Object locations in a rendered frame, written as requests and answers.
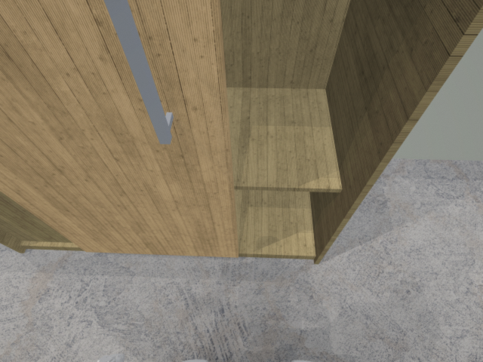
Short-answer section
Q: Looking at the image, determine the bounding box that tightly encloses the wardrobe door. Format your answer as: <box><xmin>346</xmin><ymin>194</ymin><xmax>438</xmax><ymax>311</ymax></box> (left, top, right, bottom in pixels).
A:
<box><xmin>0</xmin><ymin>192</ymin><xmax>72</xmax><ymax>243</ymax></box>
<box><xmin>0</xmin><ymin>0</ymin><xmax>238</xmax><ymax>258</ymax></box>

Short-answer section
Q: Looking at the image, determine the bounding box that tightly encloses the handle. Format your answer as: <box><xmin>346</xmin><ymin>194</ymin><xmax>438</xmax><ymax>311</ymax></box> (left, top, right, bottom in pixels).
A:
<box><xmin>104</xmin><ymin>0</ymin><xmax>174</xmax><ymax>144</ymax></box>

